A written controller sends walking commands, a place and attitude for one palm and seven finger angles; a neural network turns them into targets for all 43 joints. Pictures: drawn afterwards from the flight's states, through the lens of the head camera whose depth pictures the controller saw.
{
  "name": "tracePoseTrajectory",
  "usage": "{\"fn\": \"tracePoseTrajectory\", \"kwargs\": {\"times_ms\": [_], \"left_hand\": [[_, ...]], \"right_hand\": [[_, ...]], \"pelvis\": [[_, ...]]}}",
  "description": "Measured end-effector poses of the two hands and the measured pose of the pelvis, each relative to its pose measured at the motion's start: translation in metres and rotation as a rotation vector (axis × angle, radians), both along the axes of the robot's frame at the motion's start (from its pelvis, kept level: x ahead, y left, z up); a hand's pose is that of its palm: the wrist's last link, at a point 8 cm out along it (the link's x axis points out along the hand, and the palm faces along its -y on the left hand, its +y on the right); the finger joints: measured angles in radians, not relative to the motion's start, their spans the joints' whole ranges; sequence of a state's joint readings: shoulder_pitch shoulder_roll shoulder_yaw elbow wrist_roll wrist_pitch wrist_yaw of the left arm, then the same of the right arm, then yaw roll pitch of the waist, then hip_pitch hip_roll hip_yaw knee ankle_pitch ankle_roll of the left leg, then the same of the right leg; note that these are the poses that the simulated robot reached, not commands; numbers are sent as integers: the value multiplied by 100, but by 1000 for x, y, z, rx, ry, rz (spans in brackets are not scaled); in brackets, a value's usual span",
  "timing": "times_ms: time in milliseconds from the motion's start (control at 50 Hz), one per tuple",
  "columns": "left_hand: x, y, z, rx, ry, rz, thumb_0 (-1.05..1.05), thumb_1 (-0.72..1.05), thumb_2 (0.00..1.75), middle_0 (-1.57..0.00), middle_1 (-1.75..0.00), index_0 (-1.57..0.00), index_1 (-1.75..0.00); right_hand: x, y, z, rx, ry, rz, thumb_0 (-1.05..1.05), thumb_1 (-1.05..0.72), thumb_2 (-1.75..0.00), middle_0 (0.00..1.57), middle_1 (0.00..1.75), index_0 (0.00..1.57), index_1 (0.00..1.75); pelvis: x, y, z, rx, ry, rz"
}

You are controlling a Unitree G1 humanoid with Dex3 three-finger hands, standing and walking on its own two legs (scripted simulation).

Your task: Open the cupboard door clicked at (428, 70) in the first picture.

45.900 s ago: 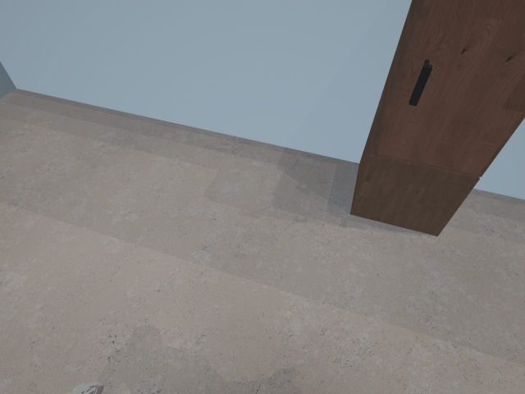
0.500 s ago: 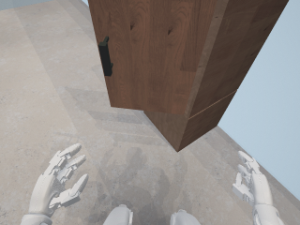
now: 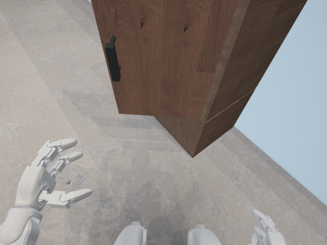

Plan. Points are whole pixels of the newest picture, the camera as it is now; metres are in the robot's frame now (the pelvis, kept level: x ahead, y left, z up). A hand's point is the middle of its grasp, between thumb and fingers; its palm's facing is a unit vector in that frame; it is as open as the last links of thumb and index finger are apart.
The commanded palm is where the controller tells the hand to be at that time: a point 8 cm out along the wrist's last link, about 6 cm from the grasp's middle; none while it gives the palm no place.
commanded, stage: raise the hand with hooked fingers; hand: left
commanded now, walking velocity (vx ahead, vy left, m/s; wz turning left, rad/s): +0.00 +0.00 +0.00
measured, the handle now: (114, 59) +0.63 +0.19 +0.06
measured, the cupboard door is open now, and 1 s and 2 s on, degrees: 49 49 49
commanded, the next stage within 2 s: move the hooked fingers beside the handle in 1.14 s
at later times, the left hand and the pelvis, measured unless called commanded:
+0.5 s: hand (47, 159) +0.28 +0.27 +0.07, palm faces +0.01 -1.00 -0.05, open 13.9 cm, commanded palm +0.26 +0.32 +0.07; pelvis +0.01 +0.00 +0.01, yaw +0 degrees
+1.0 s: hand (52, 149) +0.30 +0.26 +0.08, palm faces +0.00 -1.00 -0.04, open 14.0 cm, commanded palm +0.27 +0.31 +0.08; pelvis +0.01 -0.01 +0.02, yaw +0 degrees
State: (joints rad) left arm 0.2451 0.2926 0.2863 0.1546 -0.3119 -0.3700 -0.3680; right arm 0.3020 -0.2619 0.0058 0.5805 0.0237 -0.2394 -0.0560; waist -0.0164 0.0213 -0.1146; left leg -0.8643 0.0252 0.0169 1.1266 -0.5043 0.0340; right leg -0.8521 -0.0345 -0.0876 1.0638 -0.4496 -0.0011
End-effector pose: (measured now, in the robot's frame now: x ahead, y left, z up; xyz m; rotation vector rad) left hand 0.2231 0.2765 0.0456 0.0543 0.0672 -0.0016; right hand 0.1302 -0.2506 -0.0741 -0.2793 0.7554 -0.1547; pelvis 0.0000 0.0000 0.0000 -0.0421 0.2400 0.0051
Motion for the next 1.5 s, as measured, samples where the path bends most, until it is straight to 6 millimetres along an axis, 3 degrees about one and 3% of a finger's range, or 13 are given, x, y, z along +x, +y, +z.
{"fn": "tracePoseTrajectory", "kwargs": {"times_ms": [120, 240, 360, 500, 680, 860, 1300, 1380, 1500], "left_hand": [[6, 9, 3, -5, -14, -9, 0, -16, 44, -28, -99, -28, -98], [14, 21, 12, 1, -27, 2, 0, -30, 38, -29, -108, -29, -107], [24, 34, 18, 0, -17, 12, 0, -42, 33, -30, -115, -30, -115], [37, 46, 25, -5, -16, 13, -1, -48, 31, -30, -119, -30, -119], [55, 54, 36, -2, -30, 5, -1, -50, 30, -30, -120, -30, -120], [60, 45, 36, -14, -21, -15, -1, -50, 30, -30, -120, -30, -120], [56, 37, 31, -21, -18, 2, -1, -50, 30, -30, -120, -30, -120], [67, 37, 29, -27, -23, 6, -1, -50, 30, -30, -120, -30, -120], [101, 33, 27, -34, -24, -17, -1, -50, 30, -30, -120, -30, -120]], "right_hand": [[25, -1, 16, -38, -57, 23, 2, -91, -90, 20, 30, 21, 30], [48, 13, 27, -19, -105, 67, 2, -91, -90, 20, 30, 21, 30], [57, 28, 27, 14, -104, 98, 2, -91, -90, 20, 30, 21, 30], [50, 27, 21, 22, -57, 94, 2, -90, -90, 20, 30, 21, 30], [28, 6, 19, -7, 6, 46, 2, -90, -90, 20, 30, 21, 30], [14, -9, 23, -17, 19, 10, 2, -91, -90, 20, 30, 21, 30], [29, -5, 20, 8, -11, 36, 2, -91, -90, 20, 30, 21, 30], [30, -6, 16, -5, 0, 44, 2, -91, -90, 20, 30, 21, 30], [23, -10, 10, -19, 40, 25, 2, -91, -90, 20, 30, 21, 30]], "pelvis": [[5, 5, 3, -7, -7, 4], [8, 7, 7, -12, -15, 9], [11, 6, 10, -15, -18, 13], [14, 4, 13, -14, -18, 12], [15, 0, 17, -9, -20, 5], [14, -4, 20, 1, -22, -5], [14, -12, 18, 4, -22, -1], [13, -12, 16, 3, -15, 5], [11, -12, 13, 2, 2, 3]]}}
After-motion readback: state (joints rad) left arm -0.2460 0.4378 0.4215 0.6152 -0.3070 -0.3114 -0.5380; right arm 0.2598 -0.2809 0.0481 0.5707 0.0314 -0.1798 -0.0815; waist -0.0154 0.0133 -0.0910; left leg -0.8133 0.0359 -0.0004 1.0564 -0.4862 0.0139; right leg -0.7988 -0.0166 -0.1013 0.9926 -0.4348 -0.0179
